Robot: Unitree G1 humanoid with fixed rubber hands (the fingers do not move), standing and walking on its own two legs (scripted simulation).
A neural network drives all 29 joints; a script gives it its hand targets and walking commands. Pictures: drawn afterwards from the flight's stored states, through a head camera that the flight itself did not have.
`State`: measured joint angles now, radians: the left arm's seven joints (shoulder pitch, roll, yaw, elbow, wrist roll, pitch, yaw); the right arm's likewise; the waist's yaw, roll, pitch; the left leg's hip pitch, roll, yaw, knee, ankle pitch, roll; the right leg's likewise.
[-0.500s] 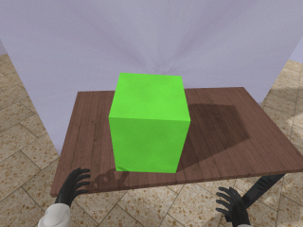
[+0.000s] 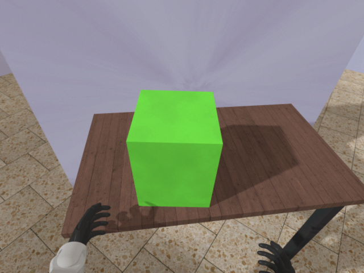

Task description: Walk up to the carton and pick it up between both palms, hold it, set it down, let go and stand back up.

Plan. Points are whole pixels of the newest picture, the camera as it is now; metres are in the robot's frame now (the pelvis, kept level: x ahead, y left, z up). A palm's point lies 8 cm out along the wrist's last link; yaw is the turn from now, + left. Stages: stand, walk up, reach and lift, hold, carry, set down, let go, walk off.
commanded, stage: let go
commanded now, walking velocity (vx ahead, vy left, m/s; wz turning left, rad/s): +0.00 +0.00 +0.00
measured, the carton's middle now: (175, 149) +0.45 +0.03 +0.04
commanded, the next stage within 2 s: stand in 0.20 s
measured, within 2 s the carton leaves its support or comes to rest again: neither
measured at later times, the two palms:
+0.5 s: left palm (80, 242) +0.22 +0.23 -0.01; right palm out of the picture +0.12 -0.25 -0.09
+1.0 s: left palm (81, 242) +0.22 +0.23 -0.01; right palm out of the picture +0.12 -0.26 -0.09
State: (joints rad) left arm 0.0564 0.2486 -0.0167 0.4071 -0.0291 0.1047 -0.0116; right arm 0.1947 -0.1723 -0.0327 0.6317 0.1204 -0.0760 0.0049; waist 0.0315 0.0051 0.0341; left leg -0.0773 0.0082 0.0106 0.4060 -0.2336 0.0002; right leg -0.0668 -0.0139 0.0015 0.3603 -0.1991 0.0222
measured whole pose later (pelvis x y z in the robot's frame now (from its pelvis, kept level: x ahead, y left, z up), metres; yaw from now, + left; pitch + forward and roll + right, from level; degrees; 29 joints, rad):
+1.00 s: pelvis +0.00 -0.01 +0.00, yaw +0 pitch -5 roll +0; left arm 0.10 0.27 -0.02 0.48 -0.01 -0.10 -0.02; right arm 0.27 -0.25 -0.03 0.71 0.05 -0.05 0.01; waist 0.02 0.01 0.04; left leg -0.08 0.01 0.01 0.40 -0.24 0.00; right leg -0.09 -0.01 0.00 0.40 -0.23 0.02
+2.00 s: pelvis +0.00 -0.01 +0.00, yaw +0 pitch -5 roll +0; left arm 0.10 0.28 -0.02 0.48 -0.01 -0.11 -0.02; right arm 0.24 -0.27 -0.03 0.77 0.05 -0.05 0.01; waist 0.01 0.01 0.05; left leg -0.08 0.01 0.01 0.40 -0.24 0.00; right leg -0.09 -0.01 0.00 0.40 -0.22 0.02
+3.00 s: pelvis +0.00 -0.01 +0.00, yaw +0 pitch -5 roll +0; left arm 0.10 0.29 -0.02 0.48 -0.01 -0.12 -0.01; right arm 0.21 -0.28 -0.03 0.83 0.05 -0.04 0.02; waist 0.01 0.01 0.07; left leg -0.08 0.01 0.01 0.40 -0.23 0.00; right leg -0.09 -0.01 0.00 0.40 -0.22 0.02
